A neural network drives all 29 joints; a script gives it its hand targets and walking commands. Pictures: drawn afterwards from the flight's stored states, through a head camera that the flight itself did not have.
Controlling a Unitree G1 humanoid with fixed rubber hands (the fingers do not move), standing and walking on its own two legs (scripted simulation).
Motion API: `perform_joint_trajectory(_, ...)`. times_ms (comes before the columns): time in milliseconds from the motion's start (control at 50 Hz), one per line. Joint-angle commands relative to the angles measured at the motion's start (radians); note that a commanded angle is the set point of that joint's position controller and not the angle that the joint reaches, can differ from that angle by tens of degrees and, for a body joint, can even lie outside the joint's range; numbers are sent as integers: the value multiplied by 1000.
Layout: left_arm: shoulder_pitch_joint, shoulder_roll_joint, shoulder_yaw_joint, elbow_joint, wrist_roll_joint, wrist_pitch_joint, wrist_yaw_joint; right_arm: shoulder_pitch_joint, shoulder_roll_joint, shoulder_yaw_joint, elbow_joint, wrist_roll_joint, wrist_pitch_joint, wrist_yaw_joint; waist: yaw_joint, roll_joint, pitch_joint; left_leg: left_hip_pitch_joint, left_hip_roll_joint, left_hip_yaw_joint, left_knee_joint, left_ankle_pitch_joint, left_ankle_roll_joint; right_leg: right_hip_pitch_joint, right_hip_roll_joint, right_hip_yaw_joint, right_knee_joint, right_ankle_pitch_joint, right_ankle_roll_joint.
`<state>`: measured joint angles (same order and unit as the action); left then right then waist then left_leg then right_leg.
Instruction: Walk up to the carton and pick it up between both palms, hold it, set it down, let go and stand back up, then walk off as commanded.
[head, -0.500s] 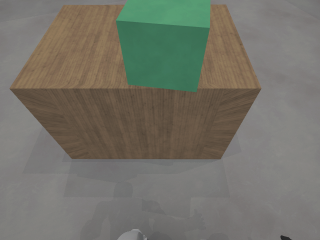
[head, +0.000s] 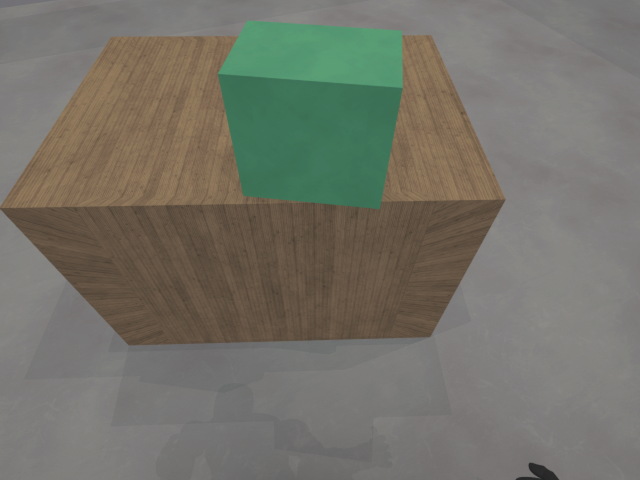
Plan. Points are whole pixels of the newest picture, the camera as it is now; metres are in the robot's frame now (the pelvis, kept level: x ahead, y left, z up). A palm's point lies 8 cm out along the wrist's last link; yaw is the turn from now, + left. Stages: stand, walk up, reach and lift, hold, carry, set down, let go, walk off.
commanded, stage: stand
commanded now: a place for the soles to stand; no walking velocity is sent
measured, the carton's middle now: (316, 119) +0.71 +0.01 +0.03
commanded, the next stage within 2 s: none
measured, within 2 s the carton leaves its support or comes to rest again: neither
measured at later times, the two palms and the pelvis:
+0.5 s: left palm out of the picture +0.08 +0.27 -0.11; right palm out of the picture +0.06 -0.30 -0.11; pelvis +0.00 -0.01 +0.02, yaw +0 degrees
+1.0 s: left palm out of the picture +0.07 +0.27 -0.11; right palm out of the picture +0.07 -0.29 -0.10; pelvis +0.01 -0.01 +0.02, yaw +0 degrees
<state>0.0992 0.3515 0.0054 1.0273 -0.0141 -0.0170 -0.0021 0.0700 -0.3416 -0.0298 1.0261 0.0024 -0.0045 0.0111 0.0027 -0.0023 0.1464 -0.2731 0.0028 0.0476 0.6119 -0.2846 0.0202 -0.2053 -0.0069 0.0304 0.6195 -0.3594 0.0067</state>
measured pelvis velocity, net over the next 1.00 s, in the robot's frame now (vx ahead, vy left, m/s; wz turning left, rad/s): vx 0.01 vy -0.01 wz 0.00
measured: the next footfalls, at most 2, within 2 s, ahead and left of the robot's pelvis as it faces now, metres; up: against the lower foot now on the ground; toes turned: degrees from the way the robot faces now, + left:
none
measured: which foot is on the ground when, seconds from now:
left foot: down 0.00-1.00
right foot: down 0.00-1.00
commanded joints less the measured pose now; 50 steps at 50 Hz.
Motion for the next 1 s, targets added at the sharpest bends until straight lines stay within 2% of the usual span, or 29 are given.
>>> perform_joint_trajectory(0,-12,213,49,-40,-7,-16,12,-30,-241,-50,-64,-3,-32,-12,-9,14,-196,119,148,-172,-176,281,58,7,-78,96,-145,200,-87)
perform_joint_trajectory(60,12,224,60,-26,-1,-18,15,-20,-235,-53,-63,6,-31,-10,-2,-15,-209,94,139,-154,-174,252,54,75,-98,106,-169,252,-88)
perform_joint_trajectory(120,-34,222,50,-22,0,-23,11,-37,-216,-45,-46,4,-33,-10,-10,-16,-186,159,128,-142,-180,268,38,-1,-115,133,-199,247,-96)
perform_joint_trajectory(160,-44,199,46,-35,-7,-19,7,-13,-222,-45,-39,0,-33,-11,-22,47,-189,141,133,-142,-228,236,40,28,-96,107,-191,238,-91)
perform_joint_trajectory(200,-22,200,53,-16,-4,-19,9,-28,-223,-41,-33,2,-33,-8,-16,9,-187,126,142,-148,-232,222,42,64,-91,93,-217,222,-77)
perform_joint_trajectory(220,-28,203,50,-9,-2,-20,10,-34,-212,-39,-25,-4,-30,-8,-8,44,-193,135,135,-136,-231,227,41,46,-102,103,-215,217,-74)
perform_joint_trajectory(280,-49,197,48,-18,-1,-19,8,-31,-209,-37,-29,3,-29,-6,-13,8,-160,124,138,-143,-264,152,32,23,-111,111,-236,160,-78)
perform_joint_trajectory(300,-76,196,41,5,9,-19,2,-76,-200,-30,-6,-4,-36,-4,-7,-13,-208,136,143,-153,-285,109,25,48,-105,102,-307,155,-48)
perform_joint_trajectory(320,-98,199,43,4,19,-19,5,-76,-207,-36,2,-7,-39,-6,-19,-5,-209,138,133,-147,-282,82,22,64,-116,122,-332,213,-49)
perform_joint_trajectory(340,-101,209,43,7,26,-26,4,-41,-188,-31,15,-6,-43,-7,-30,29,-206,168,118,-132,-297,119,3,61,-131,125,-321,215,-45)
perform_joint_trajectory(360,-84,211,47,15,18,-26,0,-38,-203,-29,30,-11,-43,-7,-7,34,-201,159,118,-127,-284,170,1,69,-122,120,-329,221,-39)
perform_joint_trajectory(380,-79,190,40,28,22,-29,3,-37,-212,-34,32,-10,-42,-10,-14,-11,-212,190,128,-125,-286,227,7,79,-119,105,-322,252,-41)
perform_joint_trajectory(400,-89,205,38,26,14,-32,4,-28,-175,-25,54,-4,-41,-10,-16,1,-202,198,129,-136,-284,248,-1,65,-113,102,-335,284,-37)
perform_joint_trajectory(440,-98,204,40,37,13,-30,9,-32,-179,-27,66,-4,-41,-12,-18,-62,-194,182,135,-124,-287,220,0,89,-124,99,-357,292,-37)
perform_joint_trajectory(480,-82,189,36,44,11,-41,11,-24,-191,-29,83,-7,-39,-14,-14,7,-206,217,131,-120,-298,260,1,86,-123,105,-359,309,-27)
perform_joint_trajectory(500,-90,183,32,58,12,-42,10,-40,-168,-23,79,-6,-39,-12,-28,-38,-200,221,138,-109,-289,244,-3,75,-126,112,-368,314,-28)
perform_joint_trajectory(520,-73,166,30,66,11,-42,12,-25,-199,-35,85,-8,-42,-12,-17,3,-169,198,133,-123,-317,222,-4,74,-124,105,-366,311,-27)
perform_joint_trajectory(540,-81,192,36,60,10,-38,13,-48,-171,-29,86,-11,-40,-13,-6,-40,-178,191,131,-127,-320,223,2,97,-116,93,-370,298,-25)
perform_joint_trajectory(560,-76,177,36,67,21,-34,15,-14,-190,-33,91,-6,-40,-15,-28,-14,-180,201,135,-119,-317,222,-6,83,-124,98,-370,288,-29)
perform_joint_trajectory(580,-75,195,38,67,15,-31,14,-36,-199,-34,86,-11,-38,-12,-10,-9,-170,198,136,-123,-337,239,-9,86,-119,95,-372,282,-21)
perform_joint_trajectory(600,-82,189,41,68,16,-28,15,-29,-182,-30,90,-10,-38,-12,-13,-35,-141,187,135,-119,-325,249,-8,68,-114,89,-382,285,-19)
perform_joint_trajectory(620,-66,159,33,73,15,-27,16,-39,-198,-32,86,-9,-39,-15,-12,2,-162,195,144,-125,-328,231,-6,71,-120,85,-380,277,-22)
perform_joint_trajectory(680,-70,193,43,69,17,-32,16,-56,-179,-29,92,-15,-33,-14,-4,-39,-137,185,138,-122,-332,192,-11,52,-113,89,-390,215,-19)
perform_joint_trajectory(740,-76,180,40,62,20,-32,13,-40,-155,-25,90,-8,-36,-14,-14,49,-175,184,127,-114,-325,196,-4,82,-127,104,-384,286,-28)
perform_joint_trajectory(780,-68,180,40,79,14,-31,15,-16,-167,-23,94,-5,-33,-13,-33,-5,-174,204,141,-123,-335,202,-7,78,-120,93,-371,266,-23)
perform_joint_trajectory(820,-81,181,37,79,22,-28,16,-38,-201,-34,86,-12,-39,-14,-21,24,-154,203,147,-126,-335,241,-5,50,-112,85,-375,243,-20)
perform_joint_trajectory(880,-63,206,43,67,17,-34,14,-42,-172,-26,87,-13,-36,-16,-6,-21,-194,205,144,-126,-320,252,-1,96,-117,91,-382,288,-23)
perform_joint_trajectory(920,-59,181,34,75,17,-33,11,-56,-180,-29,90,-9,-35,-20,-7,22,-187,207,143,-125,-320,291,-2,96,-122,93,-371,321,-17)
perform_joint_trajectory(980,-61,155,31,66,11,-30,12,-3,-174,-27,100,-6,-39,-27,-13,15,-210,216,144,-118,-319,301,-3,126,-122,83,-366,352,-20)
